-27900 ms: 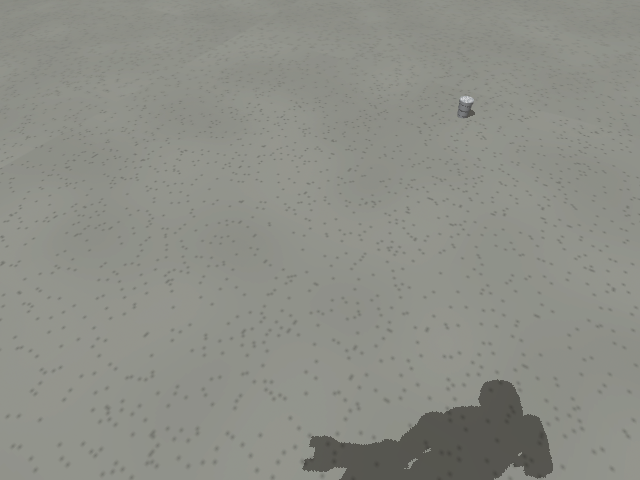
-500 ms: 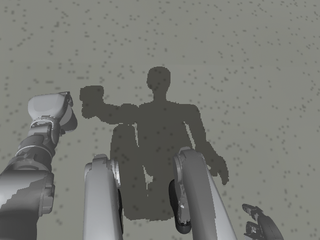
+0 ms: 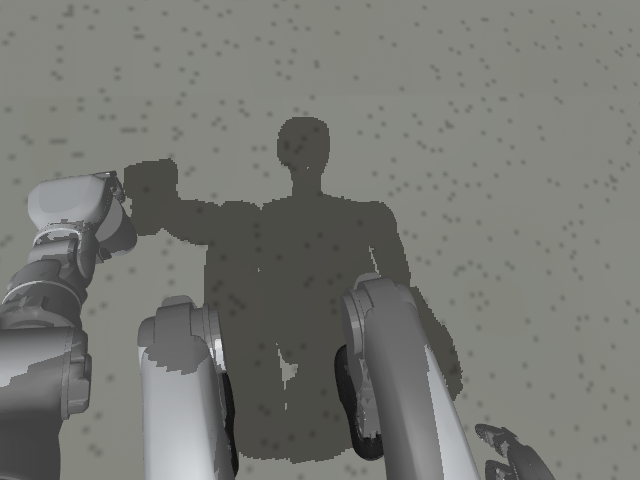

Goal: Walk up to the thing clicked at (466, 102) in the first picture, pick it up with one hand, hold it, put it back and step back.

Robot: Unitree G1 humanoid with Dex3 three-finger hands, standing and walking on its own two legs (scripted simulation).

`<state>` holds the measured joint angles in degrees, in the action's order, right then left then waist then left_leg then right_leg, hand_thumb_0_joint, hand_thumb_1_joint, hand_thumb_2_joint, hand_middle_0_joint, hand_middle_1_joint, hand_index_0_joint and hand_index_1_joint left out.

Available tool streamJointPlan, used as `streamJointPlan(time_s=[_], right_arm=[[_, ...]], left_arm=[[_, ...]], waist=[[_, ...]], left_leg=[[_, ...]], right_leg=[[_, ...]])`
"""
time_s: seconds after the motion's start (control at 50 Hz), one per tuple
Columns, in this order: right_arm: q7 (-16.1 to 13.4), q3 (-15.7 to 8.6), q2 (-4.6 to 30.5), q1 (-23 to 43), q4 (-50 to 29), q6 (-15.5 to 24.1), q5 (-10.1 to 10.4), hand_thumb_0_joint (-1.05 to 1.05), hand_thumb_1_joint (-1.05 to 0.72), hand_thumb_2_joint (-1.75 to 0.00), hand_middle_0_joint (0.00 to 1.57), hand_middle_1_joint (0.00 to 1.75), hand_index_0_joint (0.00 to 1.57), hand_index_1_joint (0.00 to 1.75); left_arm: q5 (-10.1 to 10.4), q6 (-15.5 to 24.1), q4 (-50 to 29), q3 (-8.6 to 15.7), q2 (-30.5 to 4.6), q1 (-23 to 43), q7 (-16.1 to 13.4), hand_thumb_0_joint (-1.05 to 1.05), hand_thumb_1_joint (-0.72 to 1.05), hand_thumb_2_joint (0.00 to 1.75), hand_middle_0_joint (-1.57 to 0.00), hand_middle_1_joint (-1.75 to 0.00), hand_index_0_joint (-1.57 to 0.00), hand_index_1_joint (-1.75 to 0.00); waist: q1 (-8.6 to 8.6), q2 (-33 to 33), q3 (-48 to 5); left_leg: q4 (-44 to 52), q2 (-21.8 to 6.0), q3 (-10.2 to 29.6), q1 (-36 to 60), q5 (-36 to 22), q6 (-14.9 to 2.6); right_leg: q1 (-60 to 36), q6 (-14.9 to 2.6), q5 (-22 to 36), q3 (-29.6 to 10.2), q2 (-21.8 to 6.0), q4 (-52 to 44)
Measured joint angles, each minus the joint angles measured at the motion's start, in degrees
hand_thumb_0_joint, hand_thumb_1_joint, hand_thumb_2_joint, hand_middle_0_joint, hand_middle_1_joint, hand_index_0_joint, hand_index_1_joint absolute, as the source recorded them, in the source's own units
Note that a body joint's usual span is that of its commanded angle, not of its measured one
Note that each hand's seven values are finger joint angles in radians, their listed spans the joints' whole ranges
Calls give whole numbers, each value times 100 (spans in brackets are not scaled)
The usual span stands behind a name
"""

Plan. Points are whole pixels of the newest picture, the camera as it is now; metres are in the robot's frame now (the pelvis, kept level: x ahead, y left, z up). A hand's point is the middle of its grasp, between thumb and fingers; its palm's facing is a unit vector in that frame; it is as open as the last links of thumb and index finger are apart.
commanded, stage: crouch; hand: left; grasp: from above
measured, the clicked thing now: (106, 229) +0.44 +0.27 -0.22
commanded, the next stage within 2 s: lower in 0.02 s
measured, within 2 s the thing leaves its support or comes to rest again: rests again in 0.90 s
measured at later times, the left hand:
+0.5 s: hand (109, 235) +0.44 +0.27 -0.24, palm faces -0.47 -0.09 -0.88, open 9.8 cm
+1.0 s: hand (119, 232) +0.45 +0.27 -0.28, palm faces -0.46 -0.12 -0.88, open 9.8 cm
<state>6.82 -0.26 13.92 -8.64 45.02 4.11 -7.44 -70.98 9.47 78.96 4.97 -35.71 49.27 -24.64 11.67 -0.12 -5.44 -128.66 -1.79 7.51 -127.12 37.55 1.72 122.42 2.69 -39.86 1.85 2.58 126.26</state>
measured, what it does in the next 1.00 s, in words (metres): lowers itself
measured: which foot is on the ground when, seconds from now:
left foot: down 0.00-1.00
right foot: down 0.00-1.00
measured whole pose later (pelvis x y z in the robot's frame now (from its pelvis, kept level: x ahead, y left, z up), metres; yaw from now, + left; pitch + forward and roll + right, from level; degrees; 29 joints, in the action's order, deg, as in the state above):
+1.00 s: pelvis +0.01 +0.00 -0.07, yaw -4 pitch +31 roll -9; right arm 10.3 6.4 15.9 -6.1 44.7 7.0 -11.4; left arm -72.3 12.6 88.8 9.3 -43.9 52.7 -30.0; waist 15.4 -3.3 2.3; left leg -142.9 -1.3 12.5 -134.8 39.8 2.9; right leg 129.2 3.3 -40.7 5.0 4.4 137.9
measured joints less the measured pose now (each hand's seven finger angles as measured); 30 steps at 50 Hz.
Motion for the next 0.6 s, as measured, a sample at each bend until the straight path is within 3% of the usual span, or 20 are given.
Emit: streamJointPlan(time_s=[0.4, 0.6], right_arm=[[57, 310, 143, 100, -8, 79, -83, 1, -91, -90, 20, 30, 20, 30], [114, 353, 114, 162, 30, 81, -212, 1, -91, -90, 20, 30, 20, 30]], left_arm=[[-59, 186, 745, -41, -397, 431, -31, -2, -3, 65, -74, -83, -63, -81], [-198, 263, 504, 257, -486, 137, -390, -2, -3, 65, -74, -83, -64, -80]], waist=[[168, -142, 292], [259, -270, 469]], left_leg=[[-650, 31, 174, -446, -16, 40], [-1014, 52, 268, -668, 46, 94]], right_leg=[[413, 9, 41, 102, 67, 580], [636, 23, -1, 147, 102, 919]])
